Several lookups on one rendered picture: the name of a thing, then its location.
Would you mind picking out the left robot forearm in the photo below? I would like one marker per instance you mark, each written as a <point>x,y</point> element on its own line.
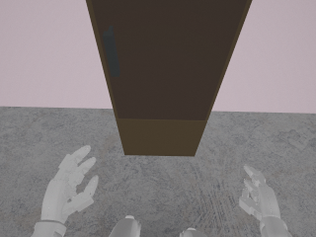
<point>49,228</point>

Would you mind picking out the handle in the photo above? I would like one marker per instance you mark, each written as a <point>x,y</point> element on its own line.
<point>111,51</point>

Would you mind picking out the cupboard door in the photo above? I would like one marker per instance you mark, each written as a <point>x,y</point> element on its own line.
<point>171,54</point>

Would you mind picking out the right robot forearm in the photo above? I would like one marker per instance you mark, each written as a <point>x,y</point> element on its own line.
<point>271,226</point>

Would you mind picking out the robot left hand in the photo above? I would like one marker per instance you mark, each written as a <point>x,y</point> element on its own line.
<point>62,187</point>

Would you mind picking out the robot left thigh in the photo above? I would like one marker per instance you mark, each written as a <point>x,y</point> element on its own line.
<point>126,227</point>

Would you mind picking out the robot right hand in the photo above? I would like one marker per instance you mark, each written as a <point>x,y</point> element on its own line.
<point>263,202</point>

